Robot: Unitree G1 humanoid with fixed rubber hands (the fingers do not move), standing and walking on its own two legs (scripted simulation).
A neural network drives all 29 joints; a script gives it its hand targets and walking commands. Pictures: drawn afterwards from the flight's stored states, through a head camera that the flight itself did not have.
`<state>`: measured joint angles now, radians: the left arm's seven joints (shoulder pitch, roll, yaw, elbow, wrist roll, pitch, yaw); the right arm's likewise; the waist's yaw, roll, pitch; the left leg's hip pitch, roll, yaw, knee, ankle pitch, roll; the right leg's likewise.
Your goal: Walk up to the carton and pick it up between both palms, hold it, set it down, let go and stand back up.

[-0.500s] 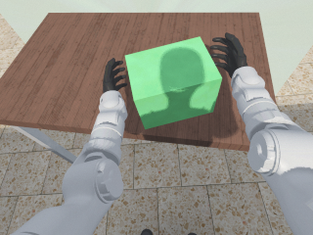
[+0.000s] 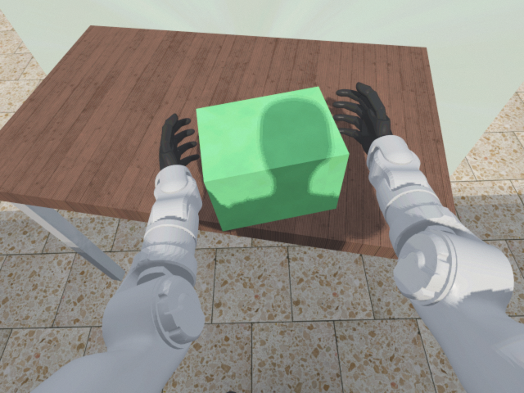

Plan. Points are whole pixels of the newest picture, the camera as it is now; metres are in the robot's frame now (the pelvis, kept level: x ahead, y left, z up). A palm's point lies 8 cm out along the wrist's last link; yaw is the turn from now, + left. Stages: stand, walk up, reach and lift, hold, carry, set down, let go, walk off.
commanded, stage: reach and lift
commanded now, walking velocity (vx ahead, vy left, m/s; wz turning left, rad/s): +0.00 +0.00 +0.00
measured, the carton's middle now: (269, 160) +0.49 +0.08 +0.01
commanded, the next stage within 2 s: none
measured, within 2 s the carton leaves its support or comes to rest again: leaves its support in 1.16 s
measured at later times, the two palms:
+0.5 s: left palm (172, 165) +0.41 +0.22 +0.08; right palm (371, 140) +0.49 -0.08 +0.09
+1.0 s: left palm (170, 172) +0.40 +0.22 +0.08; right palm (370, 146) +0.47 -0.08 +0.10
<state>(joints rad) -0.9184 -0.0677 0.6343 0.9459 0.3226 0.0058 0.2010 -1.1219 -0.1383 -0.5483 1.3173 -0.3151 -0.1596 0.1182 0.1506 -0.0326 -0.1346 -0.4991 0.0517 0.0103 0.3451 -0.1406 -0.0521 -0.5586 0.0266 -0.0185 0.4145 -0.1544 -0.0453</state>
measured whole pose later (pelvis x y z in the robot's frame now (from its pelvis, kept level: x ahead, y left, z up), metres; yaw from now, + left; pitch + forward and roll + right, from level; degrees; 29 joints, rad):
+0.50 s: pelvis +0.00 +0.00 +0.00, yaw +0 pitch +17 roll +1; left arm -0.90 -0.08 0.63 0.90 0.35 0.02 0.21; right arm -1.08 -0.11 -0.60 1.27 -0.35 -0.17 0.12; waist 0.15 -0.03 -0.12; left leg -0.48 0.05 0.01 0.34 -0.15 -0.05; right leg -0.53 0.03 -0.02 0.40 -0.15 -0.05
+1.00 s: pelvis +0.00 +0.00 +0.00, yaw +0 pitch +15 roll +1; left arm -0.85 -0.09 0.59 0.89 0.34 0.02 0.21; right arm -1.03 -0.08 -0.59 1.24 -0.35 -0.18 0.07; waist 0.15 -0.03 -0.12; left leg -0.45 0.05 0.01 0.34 -0.14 -0.05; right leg -0.50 0.03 -0.02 0.39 -0.15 -0.04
